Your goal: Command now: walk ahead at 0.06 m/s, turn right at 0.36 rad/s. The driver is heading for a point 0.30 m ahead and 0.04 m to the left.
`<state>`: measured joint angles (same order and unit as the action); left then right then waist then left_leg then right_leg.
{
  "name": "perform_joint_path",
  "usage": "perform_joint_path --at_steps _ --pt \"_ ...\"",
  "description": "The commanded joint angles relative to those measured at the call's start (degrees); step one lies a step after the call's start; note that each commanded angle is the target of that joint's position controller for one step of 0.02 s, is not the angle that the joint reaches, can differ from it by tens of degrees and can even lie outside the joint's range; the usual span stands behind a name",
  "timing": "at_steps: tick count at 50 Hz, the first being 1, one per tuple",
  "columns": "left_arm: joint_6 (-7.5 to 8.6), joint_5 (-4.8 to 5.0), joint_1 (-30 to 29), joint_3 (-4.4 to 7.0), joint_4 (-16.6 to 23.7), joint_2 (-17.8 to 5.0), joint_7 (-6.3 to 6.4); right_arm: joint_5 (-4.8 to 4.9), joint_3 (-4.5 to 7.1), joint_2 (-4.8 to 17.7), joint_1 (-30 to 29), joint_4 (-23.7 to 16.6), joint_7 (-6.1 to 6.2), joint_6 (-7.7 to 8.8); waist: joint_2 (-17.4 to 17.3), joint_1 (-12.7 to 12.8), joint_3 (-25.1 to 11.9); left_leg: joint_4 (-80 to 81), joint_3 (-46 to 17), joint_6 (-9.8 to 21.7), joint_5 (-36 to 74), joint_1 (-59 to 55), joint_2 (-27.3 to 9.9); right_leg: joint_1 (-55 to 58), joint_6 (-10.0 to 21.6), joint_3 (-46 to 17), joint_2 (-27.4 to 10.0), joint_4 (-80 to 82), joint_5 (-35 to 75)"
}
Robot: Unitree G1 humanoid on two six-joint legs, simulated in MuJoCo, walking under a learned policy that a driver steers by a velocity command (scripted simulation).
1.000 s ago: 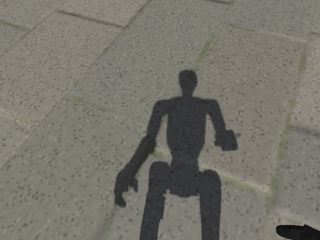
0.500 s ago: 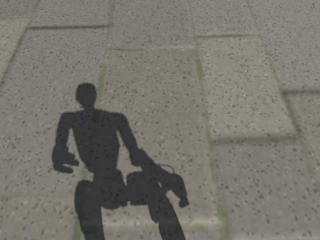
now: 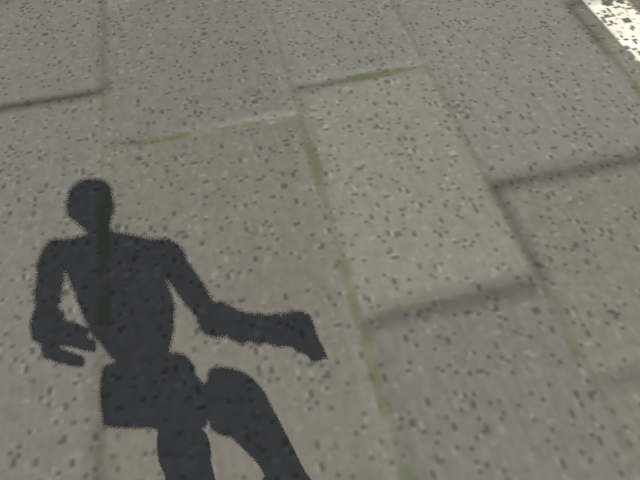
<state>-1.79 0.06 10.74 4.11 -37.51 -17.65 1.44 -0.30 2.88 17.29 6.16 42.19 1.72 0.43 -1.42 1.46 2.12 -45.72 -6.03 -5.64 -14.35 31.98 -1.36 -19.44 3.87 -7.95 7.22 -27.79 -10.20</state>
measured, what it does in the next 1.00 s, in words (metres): steps on the spot: left foot, then right foot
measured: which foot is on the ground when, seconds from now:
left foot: up 0.00-0.06, down 0.08-1.00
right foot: down 0.00-0.10, up 0.12-0.34, down 0.36-0.94, up 0.96-1.00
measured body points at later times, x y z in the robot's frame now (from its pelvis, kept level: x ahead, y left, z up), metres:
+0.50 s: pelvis +0.04 +0.02 +0.00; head +0.05 +0.01 +0.45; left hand +0.17 +0.27 -0.12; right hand +0.15 -0.24 -0.12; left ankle +0.07 +0.15 -0.74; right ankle +0.01 -0.12 -0.74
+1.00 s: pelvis +0.04 +0.04 -0.01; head +0.07 +0.06 +0.44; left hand +0.13 +0.34 -0.14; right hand +0.16 -0.24 -0.12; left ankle +0.05 +0.13 -0.74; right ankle +0.00 -0.11 -0.70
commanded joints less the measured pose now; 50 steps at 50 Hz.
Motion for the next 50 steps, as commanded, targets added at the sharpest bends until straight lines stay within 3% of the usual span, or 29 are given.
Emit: perform_joint_path --at_steps 1,3,4,5,6,7,8,9,11,13,14,17,18,19,20,21,22,26,33,36,39,42,44,46,47,48,49,50 --pt "0.33 -0.29 -1.0 1.56 3.6 -7.2 0.02 0.12 1.32 5.2 0.2 -3.7 -0.46 1.07 9.7 -0.2 -8.7 4.6 1.5 0.8 -1.2 -7.6 0.6 5.3 9.0 -13.6 -15.5 3.8 14.6" --pt "0.24 0.20 -1.9 0.84 3.4 -6.0 -0.13 0.07 1.30 4.6 1.8 -3.4 -1.02 1.87 9.6 -1.7 -8.4 14.9 2.6 2.8 3.1 -12.9 1.0 6.0 7.4 -14.6 -14.6 0.7 16.1" --pt "0.27 0.36 -1.1 0.37 3.0 -4.9 -0.10 -0.37 1.31 4.7 2.9 -3.2 -1.25 2.32 8.7 -2.5 -7.6 22.8 1.7 4.4 11.8 -17.7 -0.5 4.6 5.0 -14.3 -12.7 -0.6 12.6" --pt "0.52 -0.70 1.5 -0.35 2.9 -2.8 -0.09 -1.54 1.80 8.1 3.1 -3.9 -1.06 2.49 1.9 -0.8 -8.7 24.4 -5.9 7.3 22.9 -22.8 -8.9 2.0 1.4 -10.3 -8.7 -6.5 2.7" --pt "0.91 -0.67 6.1 -0.26 2.6 -2.4 -0.16 -2.31 2.29 10.8 0.6 -4.0 -0.75 1.97 -10.5 3.7 -7.6 23.8 -14.3 15.4 34.4 -24.9 -16.3 -3.9 -2.1 -2.7 -1.2 -12.0 -16.5" --pt "1.15 -1.17 3.2 0.28 2.9 -5.6 0.03 -2.28 1.24 6.2 1.8 -3.5 -0.88 1.94 -12.1 0.5 -8.4 25.8 -19.7 21.2 31.2 -22.7 -20.0 -4.6 -4.8 -1.0 -3.2 -16.8 -22.9" --pt "0.93 -0.49 0.5 1.21 2.9 -8.0 0.19 -1.88 0.96 5.5 2.3 -3.4 -1.06 2.06 -9.9 -1.2 -7.6 26.0 -18.8 21.4 28.8 -23.0 -18.6 -5.2 -6.0 -0.9 -4.0 -22.3 -23.5" --pt "0.39 -0.14 -0.4 1.51 2.4 -7.6 0.41 -1.28 1.26 6.4 2.2 -3.0 -1.00 1.98 -8.2 -1.4 -7.5 25.5 -16.6 20.2 27.5 -23.9 -16.9 -6.7 -7.1 -0.5 -4.2 -25.9 -23.4" --pt "-0.76 -0.06 0.5 1.15 1.4 -5.5 0.38 -0.14 1.16 6.4 0.2 -2.8 -0.79 1.67 -6.8 -0.6 -6.4 24.7 -11.8 17.7 26.8 -23.1 -14.3 -5.9 -8.9 -0.2 -6.2 -26.2 -21.3" --pt "-0.78 0.13 0.4 -0.12 0.5 -1.7 0.06 -0.14 1.02 5.5 -1.0 -2.3 -0.95 0.78 -7.7 -0.5 -6.2 23.9 -6.0 15.4 27.6 -21.6 -9.9 -1.0 -9.3 3.5 -6.5 -16.5 -18.0" --pt "-0.62 0.29 -0.2 -0.39 0.2 -0.9 -0.08 -0.18 0.96 5.2 0.0 -1.9 -1.00 0.38 -8.8 -1.4 -6.8 23.3 -5.3 15.4 28.5 -22.5 -9.3 0.9 -9.3 4.5 -6.4 -11.9 -15.1" --pt "-0.51 0.29 1.1 -0.09 -1.9 -1.6 -0.42 0.53 0.62 4.6 1.9 -0.6 -1.27 -0.03 -8.9 -0.9 -7.6 21.9 -4.2 13.7 22.5 -22.4 -7.6 9.7 -7.3 6.4 -5.9 6.2 0.6" --pt "-0.56 -0.36 0.3 0.14 -1.5 -3.4 -0.35 0.38 0.39 4.2 3.4 -0.1 -1.47 0.45 -6.8 -1.7 -7.8 22.2 -4.4 11.2 16.5 -20.1 -7.2 13.2 -6.0 3.7 -8.0 6.8 4.9" --pt "-0.68 -0.87 0.0 0.64 -0.9 -6.5 -0.01 -0.66 0.12 4.0 4.1 0.0 -1.95 1.15 -1.5 -3.0 -8.3 20.6 -2.3 8.7 10.6 -17.0 -5.2 15.9 -4.0 0.1 -12.2 4.1 13.4" --pt "-0.69 -0.85 -0.5 0.96 -2.3 -6.9 -0.24 -0.87 -0.16 2.4 5.2 0.4 -2.15 1.60 6.2 -4.7 -7.9 21.2 2.3 6.1 3.7 -18.8 -1.2 11.2 -1.6 0.2 -11.9 2.4 5.2" --pt "-0.39 -0.98 -1.3 0.36 -1.9 -3.9 -0.68 -1.14 -0.05 3.8 2.2 0.9 -2.05 1.62 4.8 -2.6 -5.8 19.7 3.4 4.4 2.9 -20.5 -0.7 7.4 -1.1 0.0 -11.0 4.0 -0.9" --pt "0.01 -1.37 -1.1 -0.11 -2.6 -2.7 -0.74 -0.94 0.09 3.7 0.8 0.9 -1.90 1.48 4.2 -2.4 -4.5 19.4 3.5 4.2 3.7 -20.8 -0.7 5.6 -1.6 -0.2 -10.9 4.9 -3.0" --pt "1.58 -0.98 0.4 -0.32 -4.5 -3.0 -0.34 -0.47 0.14 3.3 1.8 2.6 -0.84 0.59 4.8 -2.5 -2.1 18.9 3.2 4.7 7.0 -21.1 -0.9 4.2 -2.9 0.6 -10.1 4.7 -0.3" --pt "2.18 -0.78 1.9 -0.71 -7.5 -2.4 0.14 -0.07 0.46 3.2 2.7 6.6 -0.26 0.07 3.0 -2.2 -1.0 19.5 3.0 4.0 8.4 -20.8 -0.6 5.5 -3.1 1.6 -9.3 4.6 -0.2" --pt "1.92 -0.47 2.6 0.48 -7.9 -5.4 1.13 0.72 1.08 5.1 0.0 5.8 -0.02 -0.17 3.3 -1.0 -0.7 16.3 2.8 4.6 10.3 -15.6 0.6 8.4 -2.0 1.7 -10.2 3.9 0.9" --pt "1.24 -0.17 4.4 1.48 -8.2 -6.9 2.11 1.16 1.43 4.9 0.0 4.7 0.00 -0.55 6.8 -0.5 -1.0 10.2 3.2 4.6 8.3 -11.0 1.8 9.5 1.9 -1.9 -15.5 5.5 3.1" --pt "1.13 -0.29 0.6 1.68 -6.6 -6.7 2.90 1.01 1.78 4.0 2.2 4.2 -0.68 -1.05 11.7 -1.7 -1.5 -0.2 4.9 5.3 -8.8 -7.8 1.0 8.4 7.1 -6.2 -23.7 6.2 9.6" --pt "1.29 0.03 -2.6 1.82 -5.5 -6.9 3.19 1.27 1.82 3.5 2.7 3.7 -1.54 -1.16 10.5 -2.4 -1.0 -0.2 6.1 6.4 -13.3 -7.7 -0.2 7.7 7.5 -4.7 -25.2 4.4 15.5" --pt "1.01 1.16 -3.8 2.17 -5.5 -7.4 3.34 1.15 2.19 3.8 5.8 4.5 -2.29 -1.05 7.8 -3.9 -2.5 11.2 7.4 7.9 -1.4 -15.6 1.2 5.4 3.3 1.2 -21.4 -1.6 14.0" --pt "0.86 0.95 -0.2 2.10 -6.4 -6.2 3.14 0.81 3.16 6.9 6.4 4.1 -2.40 -0.91 0.2 -3.0 -3.0 19.7 -0.4 10.0 10.4 -19.9 -1.2 2.4 -0.9 6.7 -16.1 -11.1 5.3" --pt "0.78 -0.99 -1.9 1.25 -3.5 -3.3 3.33 0.54 5.05 15.2 7.3 2.9 -2.13 -0.62 -16.2 -2.4 -2.0 26.8 -24.8 19.5 23.3 -25.5 -14.6 -12.6 -7.7 13.2 -4.8 -26.3 -18.5" --pt "1.06 -0.69 -4.8 0.98 -2.6 -2.6 3.40 -1.30 3.63 12.6 11.4 3.2 -2.42 0.50 -13.5 -5.3 -7.4 28.8 -32.4 25.6 25.7 -27.9 -18.8 -14.4 -7.4 3.2 -3.8 -38.3 -31.0" --pt "1.09 0.31 -3.1 1.28 -3.0 -3.9 3.06 -1.24 3.12 10.7 8.9 2.5 -2.37 1.48 -8.3 -3.5 -6.9 27.4 -27.3 25.0 25.5 -27.8 -17.9 -15.5 -6.7 1.1 -5.4 -43.0 -28.4"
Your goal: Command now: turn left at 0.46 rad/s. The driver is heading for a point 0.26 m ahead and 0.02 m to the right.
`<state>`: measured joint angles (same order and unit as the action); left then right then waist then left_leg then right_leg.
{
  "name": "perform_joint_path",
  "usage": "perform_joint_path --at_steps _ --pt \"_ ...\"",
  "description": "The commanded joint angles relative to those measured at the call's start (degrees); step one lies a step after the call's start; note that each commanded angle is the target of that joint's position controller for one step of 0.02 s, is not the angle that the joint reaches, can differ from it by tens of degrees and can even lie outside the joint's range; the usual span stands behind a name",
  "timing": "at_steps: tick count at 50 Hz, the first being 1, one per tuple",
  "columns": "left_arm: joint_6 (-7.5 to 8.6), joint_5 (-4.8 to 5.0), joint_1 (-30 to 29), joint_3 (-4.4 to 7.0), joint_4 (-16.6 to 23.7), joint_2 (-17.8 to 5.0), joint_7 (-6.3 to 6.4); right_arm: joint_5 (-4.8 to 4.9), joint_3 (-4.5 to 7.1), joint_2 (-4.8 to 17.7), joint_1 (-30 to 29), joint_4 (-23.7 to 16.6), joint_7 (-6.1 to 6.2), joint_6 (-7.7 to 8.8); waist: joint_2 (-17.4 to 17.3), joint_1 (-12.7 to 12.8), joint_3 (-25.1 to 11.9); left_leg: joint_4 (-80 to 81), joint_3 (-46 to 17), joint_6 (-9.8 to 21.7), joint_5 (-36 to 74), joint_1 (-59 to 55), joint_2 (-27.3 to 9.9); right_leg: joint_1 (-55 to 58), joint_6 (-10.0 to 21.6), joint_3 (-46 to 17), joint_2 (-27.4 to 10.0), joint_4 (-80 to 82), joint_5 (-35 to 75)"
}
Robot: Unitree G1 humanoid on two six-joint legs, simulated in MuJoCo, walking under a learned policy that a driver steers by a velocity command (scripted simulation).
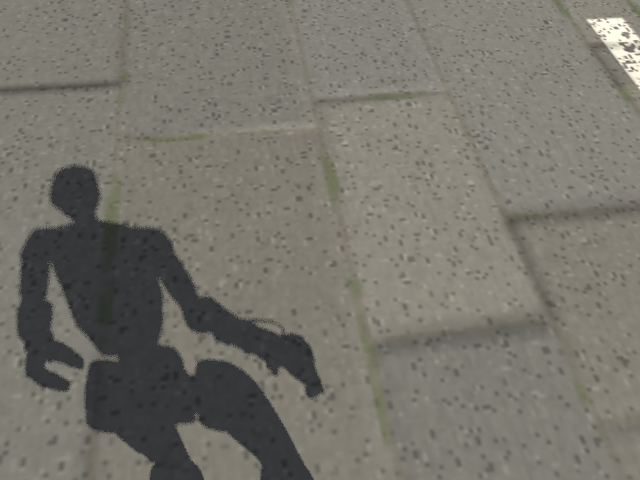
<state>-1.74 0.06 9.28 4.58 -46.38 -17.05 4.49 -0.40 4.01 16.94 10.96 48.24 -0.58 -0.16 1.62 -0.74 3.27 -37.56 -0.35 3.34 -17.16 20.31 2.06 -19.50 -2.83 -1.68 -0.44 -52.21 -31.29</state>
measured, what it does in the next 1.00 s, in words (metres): steps on the spot: right foot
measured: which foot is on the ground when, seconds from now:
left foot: down 0.00-1.00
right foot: up 0.00-0.38, down 0.40-1.00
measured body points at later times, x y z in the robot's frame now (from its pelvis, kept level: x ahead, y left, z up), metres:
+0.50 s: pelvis +0.06 -0.03 +0.02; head +0.07 -0.04 +0.47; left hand +0.15 +0.25 -0.09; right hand +0.19 -0.28 -0.12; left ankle +0.03 +0.09 -0.72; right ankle +0.07 -0.14 -0.72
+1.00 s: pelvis +0.09 -0.03 +0.02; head +0.10 -0.03 +0.47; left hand +0.16 +0.25 -0.12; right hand +0.22 -0.29 -0.12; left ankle +0.05 +0.09 -0.72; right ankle +0.07 -0.14 -0.72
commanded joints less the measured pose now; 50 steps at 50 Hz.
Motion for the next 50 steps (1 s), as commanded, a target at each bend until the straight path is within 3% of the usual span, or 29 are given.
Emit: perform_joint_path --at_steps 1,2,3,5,6,8,9,12,15,17,19,20,21,22,23,24,26,28,29,30,31,33,36,50 --pt "1.08 0.51 -0.8 1.17 4.7 -5.3 -0.19 0.01 2.05 10.5 0.9 -4.6 0.28 2.40 -7.1 0.0 -7.0 18.2 -27.5 13.0 25.3 -15.1 -18.0 -15.7 0.2 -5.1 1.0 -18.6 -2.5" --pt "1.21 0.10 -1.1 1.56 4.2 -6.1 -0.02 1.03 1.99 10.0 -1.4 -5.2 0.78 2.09 -5.1 0.3 -6.3 18.2 -24.9 10.6 22.4 -15.0 -16.3 -16.6 0.2 -5.1 0.0 -16.0 1.8" --pt "1.34 -0.12 -1.8 1.80 4.1 -6.5 0.02 1.40 1.67 9.2 -1.8 -5.5 1.35 1.71 -5.4 0.4 -6.8 18.5 -22.9 9.4 21.8 -14.2 -14.7 -14.7 0.0 -5.1 -0.6 -13.8 4.7" --pt "1.65 0.25 -1.5 1.49 4.2 -4.8 -0.43 1.26 1.56 8.7 -0.6 -5.7 2.00 0.86 -6.9 0.4 -7.7 19.0 -21.0 9.2 21.8 -14.1 -12.4 -12.2 -0.9 -4.1 0.9 -10.4 7.8" --pt "1.89 0.41 -1.2 1.35 4.2 -4.5 -0.70 1.50 1.62 8.5 0.4 -5.5 2.29 0.66 -7.0 0.3 -8.8 20.0 -20.8 9.0 14.5 -15.3 -11.4 -11.8 -1.1 -3.8 1.0 -6.0 9.4" --pt "2.48 0.57 -3.8 1.19 4.9 -4.3 -1.25 1.87 1.80 8.8 1.1 -5.7 2.76 0.50 -9.1 -1.0 -7.4 23.7 -23.7 9.4 -4.5 -15.1 -10.6 -11.5 -1.6 -3.3 1.3 2.4 10.9" --pt "2.79 0.65 -3.6 1.13 4.6 -4.5 -1.62 1.68 1.64 8.7 0.6 -5.7 2.97 0.54 -10.7 -0.9 -6.9 24.9 -23.9 9.5 -8.7 -15.0 -11.4 -10.9 -1.7 -2.6 0.8 5.0 11.6" --pt "4.31 0.62 -3.8 0.39 3.7 -3.7 -3.04 0.80 1.09 8.0 1.7 -4.7 2.87 0.99 -11.4 -2.3 -5.8 26.3 -22.1 9.4 -9.9 -12.2 -12.0 -5.7 -1.2 -0.1 -0.5 11.7 13.1" --pt "5.61 0.96 -5.3 -0.01 3.6 -3.9 -3.93 0.39 0.98 9.0 2.3 -4.0 2.17 1.38 -10.0 -3.3 -2.3 26.6 -22.2 9.8 -11.1 -8.9 -12.8 -3.1 0.9 1.2 -0.6 16.0 12.7" --pt "6.32 0.78 -4.0 -0.26 3.0 -3.3 -4.09 0.38 0.48 8.3 1.2 -3.8 1.87 1.15 -8.3 -1.8 -1.3 24.5 -21.0 9.4 -6.7 -7.3 -11.8 0.9 2.2 1.8 0.2 21.4 15.2" --pt "6.71 0.19 -0.2 -0.39 1.3 -2.8 -4.12 0.40 -0.40 6.6 -0.2 -3.8 1.62 0.94 -7.0 1.1 -2.6 20.6 -18.8 7.3 0.0 -4.4 -9.4 9.7 3.3 2.2 1.0 29.6 21.7" --pt "6.67 -0.31 2.3 -0.26 0.7 -4.0 -3.88 0.00 -1.17 4.5 -0.5 -3.8 1.48 1.16 -5.7 2.2 -4.4 17.3 -17.3 4.9 3.2 -2.4 -7.7 15.2 4.1 -1.2 -2.2 31.1 25.0" --pt "6.42 -0.97 4.6 0.06 0.7 -7.4 -3.56 -0.79 -1.95 1.8 0.1 -4.0 1.42 1.47 2.0 1.6 -6.0 8.1 -11.4 1.2 1.1 0.3 -3.0 18.9 6.2 -9.9 -10.1 33.4 34.9" --pt "5.84 -1.58 2.9 0.21 0.0 -9.7 -3.65 -0.57 -2.01 0.9 2.3 -4.6 1.76 1.60 10.4 -1.9 -6.1 5.5 -5.6 -1.8 -6.1 2.0 0.9 16.6 12.2 -16.4 -15.0 34.5 33.5" --pt "5.65 -0.94 0.2 -0.69 0.8 -5.8 -3.81 -0.83 -1.63 3.8 0.9 -4.4 2.15 1.48 9.0 -0.8 -4.2 5.0 -4.5 -3.8 -7.0 1.3 -1.3 13.9 14.6 -18.3 -15.7 36.0 27.6" --pt "5.54 -0.76 -0.4 -1.20 0.7 -4.6 -3.90 -0.47 -1.16 5.1 -1.1 -4.4 2.32 1.30 8.6 0.1 -3.0 5.2 -4.2 -4.4 -5.3 1.2 -1.6 13.5 13.9 -17.3 -14.0 36.1 25.7" --pt "5.41 -0.48 -1.1 -1.30 0.2 -5.8 -3.93 -0.59 -1.05 4.7 -1.0 -3.6 2.53 0.63 8.3 0.0 -3.1 7.7 -4.2 -5.1 -0.6 -1.2 -2.5 13.2 12.3 -14.6 -12.2 35.0 29.0" --pt "5.40 -0.58 -1.1 -1.66 -0.7 -5.8 -3.88 -0.70 -1.24 4.1 0.1 -2.5 2.29 0.34 5.7 -1.0 -4.4 12.6 -4.8 -4.9 9.1 -8.4 -3.4 10.9 9.8 -10.0 -9.3 33.2 35.2" --pt "5.40 -0.63 -0.5 -1.80 -1.3 -5.6 -4.00 -0.74 -1.23 4.4 0.5 -2.1 2.23 0.16 4.3 -0.8 -5.4 13.4 -5.2 -4.5 14.4 -11.1 -3.7 10.6 8.4 -7.9 -7.2 32.3 34.7" --pt "5.45 -0.49 0.4 -1.94 -1.4 -5.3 -4.19 -0.24 -0.74 6.3 0.4 -1.4 2.21 0.17 0.5 0.5 -5.3 12.0 -5.5 -3.5 17.7 -11.3 -3.5 11.4 7.0 -5.1 -4.3 31.2 35.5" --pt "5.46 -0.39 1.3 -1.98 -2.2 -5.5 -4.29 0.19 -0.70 6.1 -0.3 -1.1 2.19 0.21 -0.6 0.7 -5.9 11.6 -5.6 -2.6 20.1 -12.1 -3.5 12.5 6.2 -3.9 -3.3 29.7 38.7" --pt "5.30 0.22 1.4 -1.96 -3.1 -5.6 -4.30 0.14 -0.75 5.4 -0.2 -0.2 2.28 0.17 -1.7 0.8 -7.1 11.6 -5.9 -2.2 24.5 -13.5 -3.9 14.1 6.3 -3.4 -3.3 27.9 45.7" --pt "4.41 0.30 1.2 -2.04 -4.3 -5.3 -4.22 0.31 -0.72 5.0 0.0 1.4 2.29 -0.08 -2.6 0.7 -7.7 11.6 -5.7 -2.3 27.0 -15.1 -3.9 15.0 6.6 -3.1 -3.1 26.9 49.4" --pt "2.61 -0.13 -0.7 -2.27 -9.5 -5.7 -3.65 0.28 -0.47 5.7 -2.7 6.6 2.82 -0.41 -1.4 0.8 -4.1 13.5 -5.1 -2.3 21.5 -14.4 -3.9 12.8 5.4 -2.1 -1.7 28.9 36.3"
